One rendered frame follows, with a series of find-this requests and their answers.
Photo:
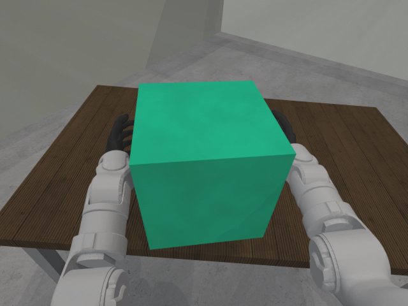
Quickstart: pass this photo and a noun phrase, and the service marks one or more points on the carton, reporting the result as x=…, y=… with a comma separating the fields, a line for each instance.
x=208, y=162

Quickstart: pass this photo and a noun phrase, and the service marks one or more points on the robot right upper arm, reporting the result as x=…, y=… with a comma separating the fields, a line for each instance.
x=351, y=265

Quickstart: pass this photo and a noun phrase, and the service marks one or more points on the robot right hand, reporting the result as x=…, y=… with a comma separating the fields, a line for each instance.
x=285, y=126

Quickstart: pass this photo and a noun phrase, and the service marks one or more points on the left robot forearm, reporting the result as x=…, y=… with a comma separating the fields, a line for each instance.
x=101, y=239

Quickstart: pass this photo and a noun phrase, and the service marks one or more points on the robot left upper arm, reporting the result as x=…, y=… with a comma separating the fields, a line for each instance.
x=105, y=286

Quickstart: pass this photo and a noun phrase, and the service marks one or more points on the right robot forearm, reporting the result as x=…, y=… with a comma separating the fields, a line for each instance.
x=322, y=207

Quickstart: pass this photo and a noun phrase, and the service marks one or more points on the table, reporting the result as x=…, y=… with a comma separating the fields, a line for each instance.
x=366, y=159

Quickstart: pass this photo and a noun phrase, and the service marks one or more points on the robot left hand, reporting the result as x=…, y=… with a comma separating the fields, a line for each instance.
x=115, y=140

